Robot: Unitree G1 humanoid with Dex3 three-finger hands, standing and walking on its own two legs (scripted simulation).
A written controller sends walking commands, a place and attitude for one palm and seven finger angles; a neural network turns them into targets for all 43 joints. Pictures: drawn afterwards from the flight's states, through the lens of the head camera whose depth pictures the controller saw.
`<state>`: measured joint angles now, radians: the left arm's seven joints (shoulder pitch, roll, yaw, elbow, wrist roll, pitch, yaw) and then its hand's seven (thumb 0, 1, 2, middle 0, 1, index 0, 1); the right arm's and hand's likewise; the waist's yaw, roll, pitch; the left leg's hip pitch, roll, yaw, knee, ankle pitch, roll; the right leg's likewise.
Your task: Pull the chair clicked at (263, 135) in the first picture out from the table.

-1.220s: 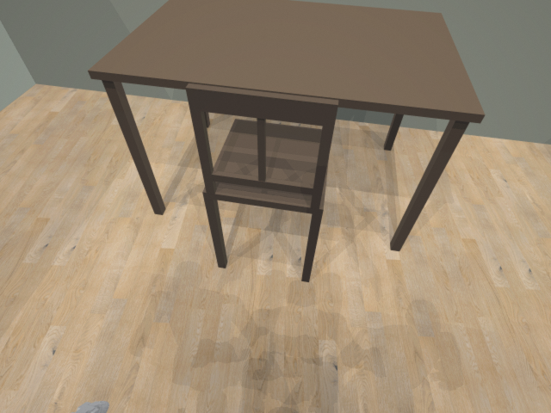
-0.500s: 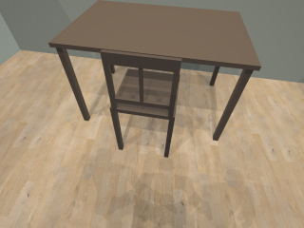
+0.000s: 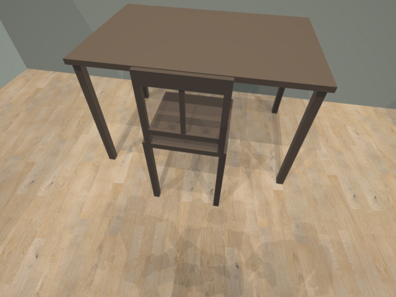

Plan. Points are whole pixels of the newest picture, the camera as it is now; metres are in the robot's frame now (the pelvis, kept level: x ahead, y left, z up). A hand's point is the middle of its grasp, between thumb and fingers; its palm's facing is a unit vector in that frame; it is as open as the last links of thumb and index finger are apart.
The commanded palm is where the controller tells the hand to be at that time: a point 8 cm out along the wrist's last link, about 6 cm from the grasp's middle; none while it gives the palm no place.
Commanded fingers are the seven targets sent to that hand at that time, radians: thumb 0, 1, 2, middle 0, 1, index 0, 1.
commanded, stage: look at it before walking up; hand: left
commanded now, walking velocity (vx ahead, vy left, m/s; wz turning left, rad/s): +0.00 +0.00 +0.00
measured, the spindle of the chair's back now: (182, 112) +0.78 +0.10 -0.12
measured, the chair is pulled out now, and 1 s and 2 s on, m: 0.00 0.00 0.00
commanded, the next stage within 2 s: turn to face it in 0.22 s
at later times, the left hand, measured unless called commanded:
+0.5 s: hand out of the picture +0.07 +0.24 -0.16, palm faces -0.04 -0.95 -0.32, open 7.4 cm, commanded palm none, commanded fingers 0.00 0.90 0.90 -0.20 -0.30 -0.20 -0.30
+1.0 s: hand out of the picture +0.04 +0.18 -0.20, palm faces +0.00 -0.99 -0.14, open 7.4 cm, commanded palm none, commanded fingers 0.00 0.90 0.90 -0.20 -0.30 -0.20 -0.30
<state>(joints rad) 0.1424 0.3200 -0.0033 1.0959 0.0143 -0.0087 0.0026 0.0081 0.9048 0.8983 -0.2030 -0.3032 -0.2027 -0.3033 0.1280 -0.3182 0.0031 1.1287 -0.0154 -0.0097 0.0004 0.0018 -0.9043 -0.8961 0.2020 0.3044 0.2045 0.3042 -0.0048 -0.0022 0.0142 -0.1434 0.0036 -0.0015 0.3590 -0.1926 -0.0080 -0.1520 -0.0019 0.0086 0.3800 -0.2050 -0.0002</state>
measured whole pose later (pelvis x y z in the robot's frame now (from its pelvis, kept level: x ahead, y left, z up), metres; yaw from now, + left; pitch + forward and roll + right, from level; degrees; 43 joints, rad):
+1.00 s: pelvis +0.08 +0.02 -0.02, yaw -4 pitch +0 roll -1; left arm 0.40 0.15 0.04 1.11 0.02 -0.03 0.01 0.01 0.91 0.90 -0.20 -0.30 -0.20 -0.30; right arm 0.34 -0.17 -0.02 1.14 -0.02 -0.03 -0.01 0.00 -0.91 -0.90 0.20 0.30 0.20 0.30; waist 0.01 -0.02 0.02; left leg -0.24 0.03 0.10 0.63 -0.42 0.02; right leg -0.15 0.03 0.07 0.56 -0.41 -0.01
